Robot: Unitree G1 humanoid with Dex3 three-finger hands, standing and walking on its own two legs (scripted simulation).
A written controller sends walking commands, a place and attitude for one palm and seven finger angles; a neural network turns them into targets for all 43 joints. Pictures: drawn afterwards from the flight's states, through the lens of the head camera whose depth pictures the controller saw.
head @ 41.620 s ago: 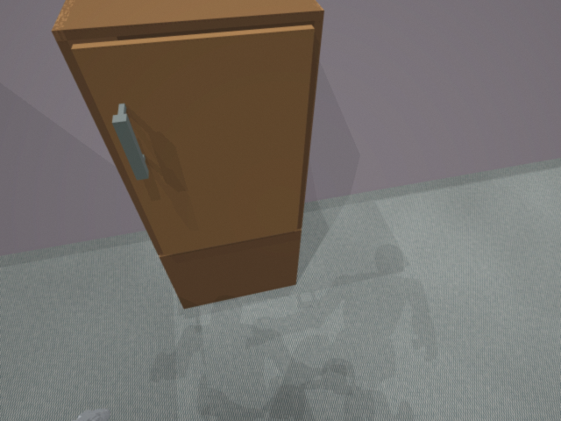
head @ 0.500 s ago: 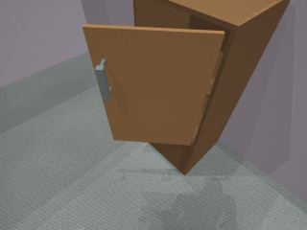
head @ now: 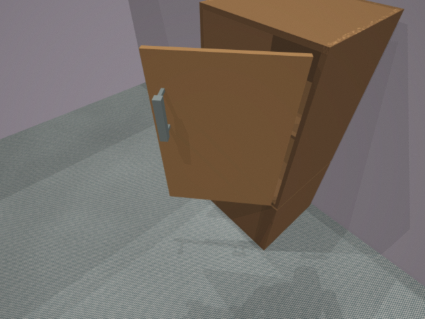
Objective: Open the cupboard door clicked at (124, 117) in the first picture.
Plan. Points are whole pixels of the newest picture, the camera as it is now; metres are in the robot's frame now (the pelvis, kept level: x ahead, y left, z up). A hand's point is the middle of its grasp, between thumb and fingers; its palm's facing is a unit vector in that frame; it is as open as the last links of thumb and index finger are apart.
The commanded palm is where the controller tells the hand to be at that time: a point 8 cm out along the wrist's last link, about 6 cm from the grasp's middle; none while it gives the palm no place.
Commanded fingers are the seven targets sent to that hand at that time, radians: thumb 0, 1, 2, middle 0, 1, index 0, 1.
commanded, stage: look again from close up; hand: left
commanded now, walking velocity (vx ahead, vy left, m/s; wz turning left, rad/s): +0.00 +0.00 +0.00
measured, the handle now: (163, 115) +0.61 +0.17 +0.05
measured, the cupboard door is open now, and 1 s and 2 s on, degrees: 42 42 42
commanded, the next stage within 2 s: raise the hand with hooked fingers in 0.62 s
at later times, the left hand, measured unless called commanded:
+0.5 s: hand out of the picture +0.08 +0.23 -0.16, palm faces -0.03 -0.96 -0.27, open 7.4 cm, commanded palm none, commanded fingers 0.00 0.90 0.90 -0.20 -0.30 -0.20 -0.30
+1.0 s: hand (93, 274) +0.21 +0.24 -0.02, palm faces +0.07 -0.99 -0.10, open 7.9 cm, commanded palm +0.15 +0.30 -0.05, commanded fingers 0.00 0.55 0.75 -0.23 -0.53 -0.23 -0.53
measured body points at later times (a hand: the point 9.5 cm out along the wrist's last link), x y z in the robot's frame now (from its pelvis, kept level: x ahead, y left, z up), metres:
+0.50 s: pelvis +0.01 +0.02 +0.00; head +0.02 +0.02 +0.45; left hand +0.08 +0.28 -0.14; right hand +0.07 -0.26 -0.13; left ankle -0.02 +0.11 -0.74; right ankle +0.06 -0.11 -0.74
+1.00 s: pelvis +0.01 +0.00 -0.05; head +0.05 +0.01 +0.40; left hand +0.20 +0.29 -0.01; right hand +0.20 -0.23 -0.11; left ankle -0.02 +0.11 -0.74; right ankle +0.06 -0.11 -0.74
